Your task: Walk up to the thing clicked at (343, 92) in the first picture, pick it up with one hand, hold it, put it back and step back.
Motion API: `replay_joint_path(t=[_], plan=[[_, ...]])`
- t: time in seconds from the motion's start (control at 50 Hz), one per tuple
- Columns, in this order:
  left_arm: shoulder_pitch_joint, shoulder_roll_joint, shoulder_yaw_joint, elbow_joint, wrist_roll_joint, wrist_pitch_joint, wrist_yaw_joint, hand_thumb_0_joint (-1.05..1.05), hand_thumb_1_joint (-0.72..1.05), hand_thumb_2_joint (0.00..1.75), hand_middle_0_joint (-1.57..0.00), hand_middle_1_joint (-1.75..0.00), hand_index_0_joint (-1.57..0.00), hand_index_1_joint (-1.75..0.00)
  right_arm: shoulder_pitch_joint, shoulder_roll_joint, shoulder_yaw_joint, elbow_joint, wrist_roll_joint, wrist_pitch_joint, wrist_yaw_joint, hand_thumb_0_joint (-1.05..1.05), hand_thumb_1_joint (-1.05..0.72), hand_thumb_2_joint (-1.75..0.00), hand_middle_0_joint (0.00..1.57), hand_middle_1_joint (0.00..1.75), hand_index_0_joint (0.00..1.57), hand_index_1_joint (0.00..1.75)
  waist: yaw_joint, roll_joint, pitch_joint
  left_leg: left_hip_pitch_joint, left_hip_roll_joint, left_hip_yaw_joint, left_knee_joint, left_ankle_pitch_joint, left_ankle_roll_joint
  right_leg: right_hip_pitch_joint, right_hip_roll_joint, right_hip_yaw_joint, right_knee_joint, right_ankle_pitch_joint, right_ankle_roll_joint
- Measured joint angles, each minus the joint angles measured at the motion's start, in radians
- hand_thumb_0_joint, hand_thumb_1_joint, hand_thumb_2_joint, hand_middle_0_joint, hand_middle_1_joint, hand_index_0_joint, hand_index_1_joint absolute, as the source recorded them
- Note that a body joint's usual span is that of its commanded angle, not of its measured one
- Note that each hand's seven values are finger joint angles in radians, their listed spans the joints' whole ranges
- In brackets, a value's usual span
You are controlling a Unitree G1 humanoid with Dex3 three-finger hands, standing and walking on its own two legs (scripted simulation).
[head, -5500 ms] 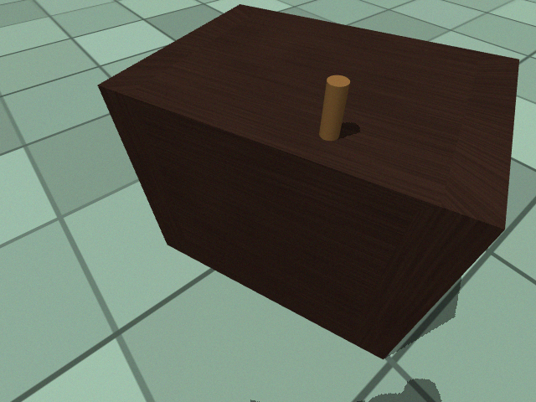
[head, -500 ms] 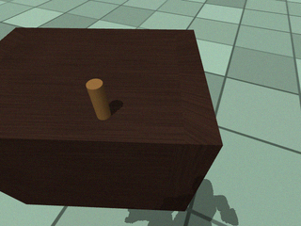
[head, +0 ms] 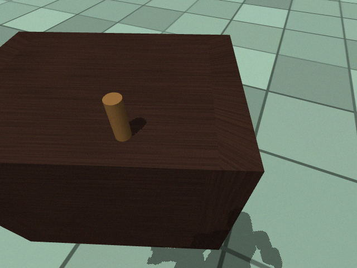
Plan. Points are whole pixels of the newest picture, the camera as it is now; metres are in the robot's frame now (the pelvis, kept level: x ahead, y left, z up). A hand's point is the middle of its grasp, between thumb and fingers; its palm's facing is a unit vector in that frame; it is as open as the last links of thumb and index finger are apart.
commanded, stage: stand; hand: left
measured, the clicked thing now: (118, 118) +0.44 +0.19 +0.08
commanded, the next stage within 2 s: rise first in 0.72 s
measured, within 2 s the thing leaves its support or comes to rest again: neither
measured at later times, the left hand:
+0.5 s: hand out of the picture +0.07 +0.26 -0.16, palm faces -0.03 -0.94 -0.35, open 7.4 cm
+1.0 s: hand (90, 266) +0.15 +0.24 -0.14, palm faces +0.14 -0.94 -0.31, open 9.4 cm
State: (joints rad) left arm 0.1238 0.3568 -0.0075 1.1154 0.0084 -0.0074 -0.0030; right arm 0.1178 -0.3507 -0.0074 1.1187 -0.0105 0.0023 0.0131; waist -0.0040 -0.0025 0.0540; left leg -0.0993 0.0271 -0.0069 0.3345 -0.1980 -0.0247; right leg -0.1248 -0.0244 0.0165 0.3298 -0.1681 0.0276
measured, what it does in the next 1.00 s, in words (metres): stands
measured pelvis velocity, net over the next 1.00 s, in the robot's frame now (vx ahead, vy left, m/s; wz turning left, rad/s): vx -0.01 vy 0.00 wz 0.00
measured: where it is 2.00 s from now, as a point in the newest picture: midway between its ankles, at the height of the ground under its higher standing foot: outside the picture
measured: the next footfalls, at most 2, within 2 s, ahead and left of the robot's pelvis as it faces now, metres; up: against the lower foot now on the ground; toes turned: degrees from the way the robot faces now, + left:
none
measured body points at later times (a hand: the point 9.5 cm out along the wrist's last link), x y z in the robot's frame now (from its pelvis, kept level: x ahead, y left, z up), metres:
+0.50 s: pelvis +0.00 +0.00 +0.00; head +0.01 +0.00 +0.45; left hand +0.07 +0.30 -0.13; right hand +0.07 -0.30 -0.13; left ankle -0.01 +0.13 -0.75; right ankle +0.01 -0.14 -0.75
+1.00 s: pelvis -0.01 +0.00 -0.01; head +0.03 +0.00 +0.44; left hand +0.14 +0.29 -0.12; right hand +0.14 -0.29 -0.12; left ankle -0.01 +0.13 -0.75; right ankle +0.01 -0.14 -0.75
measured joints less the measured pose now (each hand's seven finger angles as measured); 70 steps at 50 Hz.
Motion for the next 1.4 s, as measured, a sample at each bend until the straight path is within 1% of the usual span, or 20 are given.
replay_joint_path(t=[0.84,0.86,0.88,0.9,0.92,0.96,0.98,1.02,1.06,1.08,1.14,1.22,1.3,1.4], plan=[[0.006,-0.001,0.000,-0.001,-0.001,0.002,-0.001,0.00,0.90,0.90,-0.21,-0.29,-0.20,-0.30,0.000,-0.001,0.000,-0.001,0.000,-0.002,0.000,0.00,-0.91,-0.90,0.20,0.30,0.21,0.30,0.002,0.002,0.003,-0.001,-0.001,-0.003,-0.003,0.001,-0.001,-0.003,-0.002,-0.003,0.003,-0.003,-0.001],[0.013,-0.004,0.001,-0.026,-0.017,0.006,0.003,0.00,0.90,0.89,-0.20,-0.29,-0.19,-0.29,0.005,0.000,0.002,-0.023,0.022,-0.004,-0.006,0.00,-0.90,-0.89,0.19,0.29,0.20,0.29,-0.001,0.003,-0.003,-0.023,-0.001,-0.005,0.015,-0.005,0.000,-0.022,-0.002,-0.005,0.018,-0.009,-0.001],[0.017,-0.008,0.001,-0.070,-0.042,-0.001,0.013,0.00,0.89,0.88,-0.19,-0.27,-0.18,-0.28,0.009,0.004,0.004,-0.066,0.046,-0.018,-0.017,0.00,-0.89,-0.88,0.18,0.28,0.19,0.28,-0.003,0.003,0.007,-0.040,-0.002,-0.007,0.037,-0.013,0.000,-0.038,-0.002,-0.006,0.039,-0.017,-0.001],[0.013,-0.015,0.005,-0.108,-0.061,-0.022,0.023,0.00,0.86,0.86,-0.18,-0.26,-0.17,-0.27,0.005,0.012,0.002,-0.102,0.063,-0.042,-0.027,0.01,-0.87,-0.86,0.17,0.26,0.18,0.26,-0.004,0.002,0.023,-0.051,-0.003,-0.008,0.053,-0.018,0.000,-0.049,-0.003,-0.006,0.055,-0.022,-0.002],[0.002,-0.023,0.018,-0.135,-0.074,-0.044,0.030,0.00,0.84,0.83,-0.17,-0.24,-0.15,-0.25,-0.008,0.021,-0.007,-0.124,0.074,-0.064,-0.035,0.01,-0.84,-0.83,0.16,0.24,0.16,0.24,-0.004,0.001,0.034,-0.064,-0.003,-0.007,0.067,-0.022,0.000,-0.062,-0.002,-0.005,0.068,-0.026,-0.002],[-0.029,-0.040,0.053,-0.177,-0.090,-0.064,0.044,0.01,0.76,0.76,-0.15,-0.20,-0.13,-0.21,-0.048,0.041,-0.034,-0.144,0.084,-0.086,-0.050,0.01,-0.76,-0.76,0.13,0.19,0.14,0.19,-0.001,0.000,0.041,-0.097,-0.001,-0.005,0.094,-0.029,-0.001,-0.095,0.000,-0.002,0.092,-0.029,-0.002],[-0.043,-0.046,0.062,-0.203,-0.093,-0.066,0.053,0.01,0.72,0.71,-0.14,-0.19,-0.12,-0.20,-0.064,0.048,-0.046,-0.156,0.085,-0.092,-0.059,0.01,-0.72,-0.71,0.12,0.17,0.13,0.17,0.003,0.000,0.040,-0.111,0.000,-0.004,0.103,-0.032,-0.001,-0.108,0.001,0.000,0.099,-0.030,-0.002],[-0.059,-0.055,0.084,-0.257,-0.086,-0.076,0.065,0.01,0.61,0.61,-0.13,-0.16,-0.11,-0.17,-0.080,0.060,-0.068,-0.187,0.080,-0.104,-0.071,0.01,-0.63,-0.61,0.10,0.14,0.11,0.14,0.008,0.001,0.025,-0.134,0.001,-0.005,0.114,-0.035,-0.001,-0.129,0.002,-0.001,0.106,-0.031,-0.002],[-0.060,-0.063,0.109,-0.303,-0.070,-0.081,0.066,0.00,0.50,0.51,-0.11,-0.13,-0.10,-0.14,-0.074,0.071,-0.097,-0.221,0.066,-0.107,-0.071,0.00,-0.53,-0.51,0.09,0.11,0.09,0.11,0.011,0.003,0.000,-0.147,0.001,-0.007,0.116,-0.037,-0.001,-0.141,0.002,-0.003,0.106,-0.033,-0.003],[-0.052,-0.066,0.118,-0.328,-0.065,-0.080,0.068,0.00,0.45,0.46,-0.11,-0.12,-0.10,-0.13,-0.066,0.075,-0.104,-0.237,0.062,-0.107,-0.071,0.00,-0.48,-0.46,0.08,0.10,0.09,0.10,0.013,0.004,-0.012,-0.146,0.001,-0.007,0.114,-0.038,-0.001,-0.140,0.002,-0.004,0.103,-0.034,-0.002],[-0.016,-0.069,0.135,-0.395,-0.059,-0.070,0.069,0.00,0.29,0.33,-0.09,-0.10,-0.09,-0.10,-0.035,0.081,-0.099,-0.277,0.058,-0.093,-0.073,0.00,-0.32,-0.34,0.07,0.08,0.08,0.08,0.018,0.008,-0.043,-0.131,0.001,-0.006,0.104,-0.044,0.000,-0.125,0.002,-0.003,0.094,-0.040,-0.001],[0.074,-0.070,0.144,-0.523,-0.062,-0.057,0.071,0.00,0.07,0.21,-0.08,-0.08,-0.08,-0.08,0.035,0.102,-0.085,-0.353,0.057,-0.076,-0.071,0.00,-0.12,-0.23,0.06,0.06,0.07,0.06,0.023,0.015,-0.070,-0.107,0.000,-0.005,0.094,-0.054,0.001,-0.102,0.001,-0.004,0.085,-0.051,0.000],[0.141,-0.073,0.143,-0.657,-0.061,-0.051,0.078,0.00,-0.14,0.13,-0.07,-0.07,-0.07,-0.07,0.087,0.124,-0.064,-0.433,0.053,-0.071,-0.073,0.00,0.08,-0.15,0.06,0.05,0.06,0.06,0.030,0.021,-0.063,-0.081,-0.001,-0.007,0.091,-0.062,0.002,-0.075,-0.002,-0.006,0.084,-0.061,0.001],[0.200,-0.073,0.165,-0.829,-0.059,-0.054,0.083,-0.01,-0.36,0.07,-0.07,-0.06,-0.05,-0.07,0.127,0.135,-0.064,-0.519,0.042,-0.082,-0.074,0.00,0.29,-0.08,0.06,0.05,0.06,0.05,0.038,0.031,-0.050,-0.053,-0.003,-0.009,0.087,-0.069,0.004,-0.045,-0.004,-0.008,0.078,-0.067,0.002]])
